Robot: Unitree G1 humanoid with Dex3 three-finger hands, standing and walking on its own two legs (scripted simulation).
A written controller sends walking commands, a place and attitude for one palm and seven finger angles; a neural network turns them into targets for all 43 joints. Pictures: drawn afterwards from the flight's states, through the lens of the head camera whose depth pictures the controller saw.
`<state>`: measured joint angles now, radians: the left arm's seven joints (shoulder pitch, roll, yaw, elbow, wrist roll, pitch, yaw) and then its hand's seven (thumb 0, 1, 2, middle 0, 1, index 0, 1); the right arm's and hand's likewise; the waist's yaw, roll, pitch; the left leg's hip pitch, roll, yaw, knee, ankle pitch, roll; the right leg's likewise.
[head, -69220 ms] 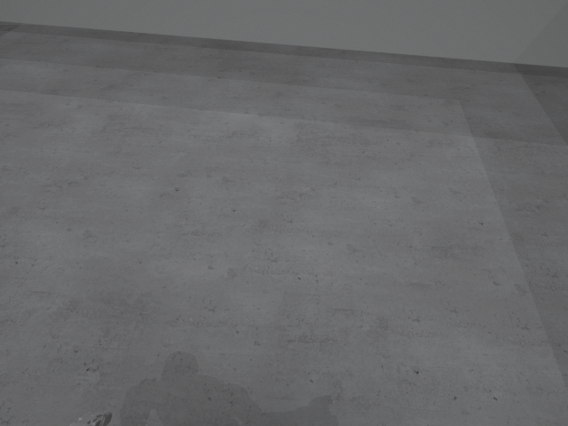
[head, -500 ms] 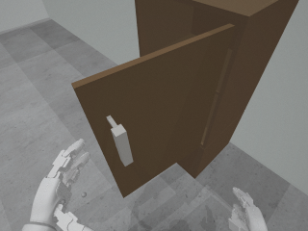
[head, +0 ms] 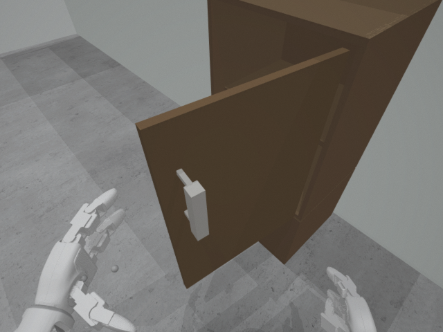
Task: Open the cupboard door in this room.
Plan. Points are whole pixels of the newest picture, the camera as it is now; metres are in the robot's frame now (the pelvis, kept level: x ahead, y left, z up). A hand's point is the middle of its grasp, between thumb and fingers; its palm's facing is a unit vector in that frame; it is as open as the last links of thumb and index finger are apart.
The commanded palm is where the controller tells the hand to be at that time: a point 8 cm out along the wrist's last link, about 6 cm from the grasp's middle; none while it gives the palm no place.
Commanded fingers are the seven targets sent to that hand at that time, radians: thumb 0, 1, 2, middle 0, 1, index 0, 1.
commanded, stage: draw the hand back to the body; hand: left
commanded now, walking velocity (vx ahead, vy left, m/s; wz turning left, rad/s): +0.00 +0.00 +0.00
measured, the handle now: (191, 204) +0.31 +0.09 +0.09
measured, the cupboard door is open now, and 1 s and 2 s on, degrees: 82 82 82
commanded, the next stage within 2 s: step back with the hand held close in 1.22 s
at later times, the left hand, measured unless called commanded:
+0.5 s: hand (68, 237) +0.21 +0.24 +0.14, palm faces +0.32 -0.87 -0.36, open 13.2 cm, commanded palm +0.16 +0.28 +0.17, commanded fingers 0.00 0.34 0.66 -0.18 -0.30 -0.18 -0.30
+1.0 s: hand (51, 206) +0.23 +0.25 +0.19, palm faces +0.43 -0.81 -0.39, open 7.8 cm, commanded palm +0.18 +0.29 +0.20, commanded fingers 0.00 0.90 0.90 -0.20 -0.30 -0.20 -0.30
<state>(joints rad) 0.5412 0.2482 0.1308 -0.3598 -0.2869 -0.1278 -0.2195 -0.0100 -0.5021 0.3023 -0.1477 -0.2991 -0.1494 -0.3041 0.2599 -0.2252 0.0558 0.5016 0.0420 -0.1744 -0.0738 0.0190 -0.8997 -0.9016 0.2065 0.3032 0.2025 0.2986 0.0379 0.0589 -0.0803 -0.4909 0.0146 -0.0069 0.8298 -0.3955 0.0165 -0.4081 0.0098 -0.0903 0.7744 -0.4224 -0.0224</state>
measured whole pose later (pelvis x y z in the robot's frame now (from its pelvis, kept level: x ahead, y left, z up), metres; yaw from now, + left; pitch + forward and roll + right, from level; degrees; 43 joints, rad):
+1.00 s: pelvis +0.03 -0.01 +0.04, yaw -2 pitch -4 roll +0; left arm 0.46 0.34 0.33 -0.39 -0.07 -0.05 0.11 0.01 0.81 0.87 -0.20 -0.30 -0.20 -0.31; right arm 0.18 -0.23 0.02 0.63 0.00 -0.07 -0.06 0.02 -0.90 -0.90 0.21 0.30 0.20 0.30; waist 0.08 0.06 0.02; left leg -0.09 0.01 0.04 0.41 -0.25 0.01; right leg -0.03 0.02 -0.04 0.37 -0.27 -0.02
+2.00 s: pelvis -0.07 +0.03 +0.02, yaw -2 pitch -1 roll -2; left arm 0.55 0.42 0.43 -0.52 -0.02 -0.19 0.15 0.02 0.89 0.90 -0.21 -0.30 -0.21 -0.31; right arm 0.22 -0.22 0.00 0.55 0.01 -0.06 -0.09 0.02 -0.90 -0.90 0.21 0.30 0.20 0.30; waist 0.01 0.01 0.06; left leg -0.39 0.00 0.05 0.57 -0.17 0.06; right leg -0.34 0.02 -0.01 0.55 -0.23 0.01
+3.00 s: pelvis -0.24 +0.00 +0.03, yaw -6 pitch -1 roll -1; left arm 0.56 0.41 0.40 -0.45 -0.05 -0.18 0.15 0.02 0.89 0.90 -0.21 -0.30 -0.21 -0.31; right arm 0.26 -0.26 -0.02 0.64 0.00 -0.09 -0.08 0.02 -0.90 -0.90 0.20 0.30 0.20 0.30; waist -0.04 -0.01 -0.02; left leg -0.31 0.00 0.02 0.51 -0.18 0.02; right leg -0.13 0.04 -0.02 0.48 -0.34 -0.03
